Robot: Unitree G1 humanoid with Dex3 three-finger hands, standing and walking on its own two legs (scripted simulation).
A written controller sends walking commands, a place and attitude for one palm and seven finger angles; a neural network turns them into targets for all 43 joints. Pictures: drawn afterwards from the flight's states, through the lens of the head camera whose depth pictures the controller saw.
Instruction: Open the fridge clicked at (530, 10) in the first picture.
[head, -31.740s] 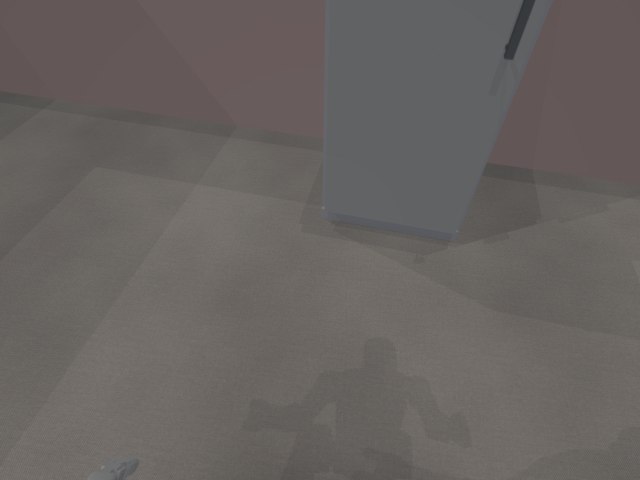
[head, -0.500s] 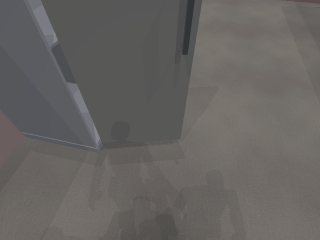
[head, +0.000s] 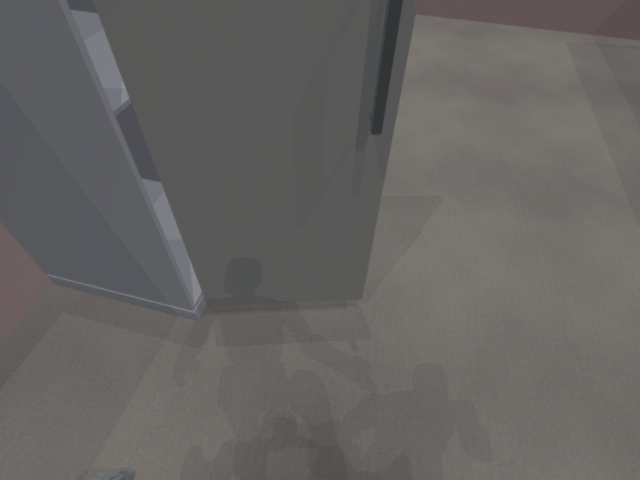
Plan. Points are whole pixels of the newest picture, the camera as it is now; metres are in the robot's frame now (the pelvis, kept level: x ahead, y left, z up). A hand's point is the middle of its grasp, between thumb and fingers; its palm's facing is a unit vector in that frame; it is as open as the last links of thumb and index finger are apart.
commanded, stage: look to check the result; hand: right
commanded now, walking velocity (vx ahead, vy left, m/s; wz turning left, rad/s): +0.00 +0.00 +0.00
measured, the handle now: (385, 39) +0.77 -0.05 +0.20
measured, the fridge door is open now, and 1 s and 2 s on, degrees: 71 71 71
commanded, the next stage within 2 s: stand and wait in 0.58 s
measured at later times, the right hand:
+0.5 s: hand out of the picture +0.09 -0.23 -0.16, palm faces -0.04 +0.94 -0.33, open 7.4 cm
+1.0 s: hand out of the picture +0.11 -0.22 -0.16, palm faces -0.05 +0.94 -0.33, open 7.4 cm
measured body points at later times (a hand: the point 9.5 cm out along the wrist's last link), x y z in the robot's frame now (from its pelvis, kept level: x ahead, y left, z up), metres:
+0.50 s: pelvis +0.02 +0.01 +0.00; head +0.04 +0.01 +0.45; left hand +0.10 +0.30 -0.14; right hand +0.09 -0.28 -0.13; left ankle -0.02 +0.11 -0.75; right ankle +0.02 -0.10 -0.75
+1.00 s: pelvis +0.03 +0.02 +0.00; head +0.04 +0.02 +0.45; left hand +0.09 +0.32 -0.14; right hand +0.11 -0.27 -0.13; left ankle -0.02 +0.11 -0.75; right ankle +0.02 -0.10 -0.75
